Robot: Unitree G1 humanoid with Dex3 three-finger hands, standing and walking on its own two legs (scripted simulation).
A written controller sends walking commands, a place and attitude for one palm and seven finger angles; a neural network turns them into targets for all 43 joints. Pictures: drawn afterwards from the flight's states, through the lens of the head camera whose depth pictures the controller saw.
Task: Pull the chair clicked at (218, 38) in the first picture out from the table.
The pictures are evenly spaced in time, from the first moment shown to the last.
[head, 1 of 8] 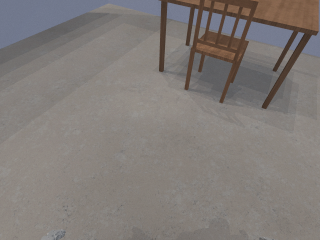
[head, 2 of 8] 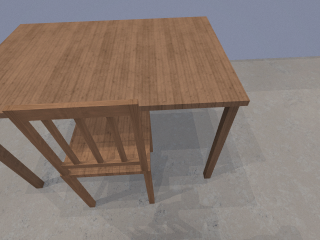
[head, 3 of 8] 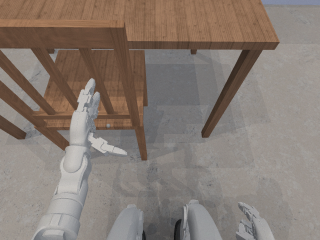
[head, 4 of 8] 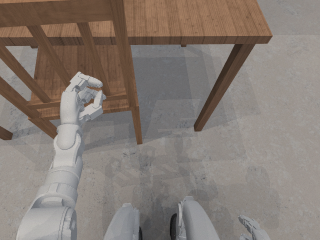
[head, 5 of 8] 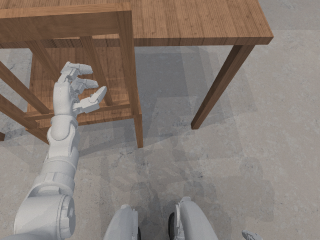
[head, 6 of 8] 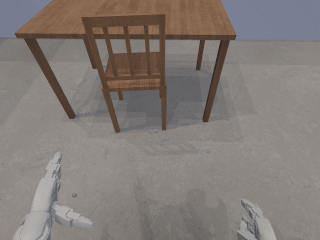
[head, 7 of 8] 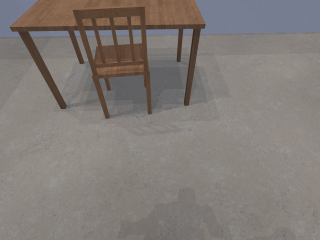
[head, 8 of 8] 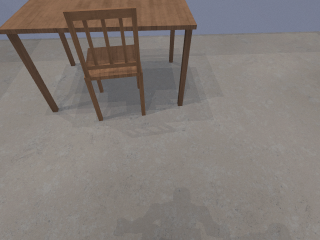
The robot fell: no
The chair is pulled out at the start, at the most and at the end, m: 0.00 0.00 -0.03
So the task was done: no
